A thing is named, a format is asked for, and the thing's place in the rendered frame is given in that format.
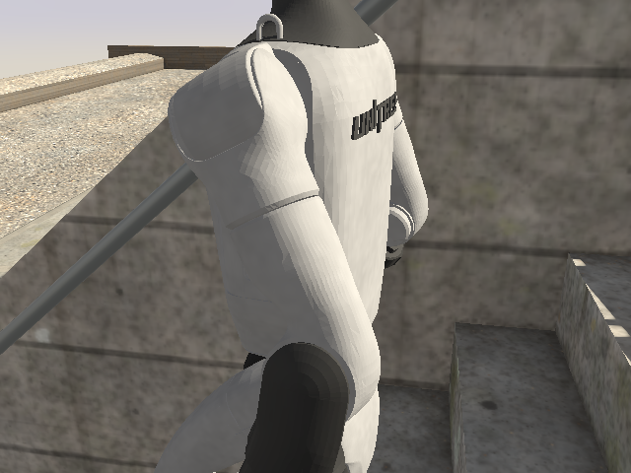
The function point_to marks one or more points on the stairs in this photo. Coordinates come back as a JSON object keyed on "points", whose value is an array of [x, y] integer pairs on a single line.
{"points": [[526, 400]]}

